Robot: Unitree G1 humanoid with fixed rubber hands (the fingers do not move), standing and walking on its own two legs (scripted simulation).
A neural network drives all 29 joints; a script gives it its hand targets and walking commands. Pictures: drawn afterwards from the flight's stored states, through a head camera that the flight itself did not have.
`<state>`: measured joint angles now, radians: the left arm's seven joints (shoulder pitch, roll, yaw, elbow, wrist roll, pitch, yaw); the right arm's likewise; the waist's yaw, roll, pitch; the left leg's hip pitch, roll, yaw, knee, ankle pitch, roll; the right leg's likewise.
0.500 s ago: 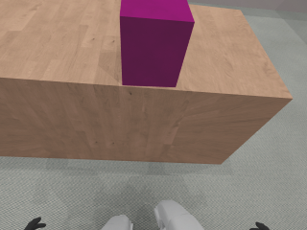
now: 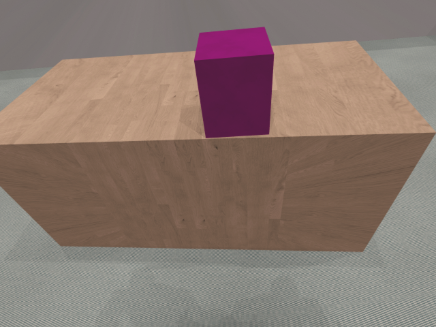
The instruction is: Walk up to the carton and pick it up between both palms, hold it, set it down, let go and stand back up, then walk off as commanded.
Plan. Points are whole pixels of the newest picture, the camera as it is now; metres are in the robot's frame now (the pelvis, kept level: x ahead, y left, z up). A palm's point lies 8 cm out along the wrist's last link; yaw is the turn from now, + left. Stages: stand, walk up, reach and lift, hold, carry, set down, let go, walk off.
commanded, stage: walk off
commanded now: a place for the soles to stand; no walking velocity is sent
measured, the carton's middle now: (234, 83) +0.77 -0.07 +0.09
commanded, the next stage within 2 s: stand in 1.90 s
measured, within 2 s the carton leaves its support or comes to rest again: neither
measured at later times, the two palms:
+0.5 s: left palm out of the picture +0.09 +0.27 -0.10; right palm out of the picture +0.06 -0.36 -0.11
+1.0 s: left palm out of the picture +0.14 +0.24 -0.09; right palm out of the picture +0.13 -0.34 -0.10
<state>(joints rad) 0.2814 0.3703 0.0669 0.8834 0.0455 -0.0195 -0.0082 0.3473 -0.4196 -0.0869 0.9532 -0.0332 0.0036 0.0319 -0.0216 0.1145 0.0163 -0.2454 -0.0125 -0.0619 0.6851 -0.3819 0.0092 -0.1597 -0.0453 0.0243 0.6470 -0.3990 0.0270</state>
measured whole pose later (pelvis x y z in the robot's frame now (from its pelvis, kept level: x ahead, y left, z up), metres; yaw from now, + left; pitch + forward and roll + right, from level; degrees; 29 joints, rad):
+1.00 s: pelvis +0.02 -0.04 +0.01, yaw -1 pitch -4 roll +0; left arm 0.12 0.34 0.01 0.90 0.01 -0.04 0.00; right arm 0.10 -0.35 -0.05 0.92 -0.01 -0.04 0.00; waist 0.00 0.01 0.16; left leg -0.22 -0.02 -0.02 0.61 -0.32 0.01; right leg -0.23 0.00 -0.04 0.62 -0.31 -0.03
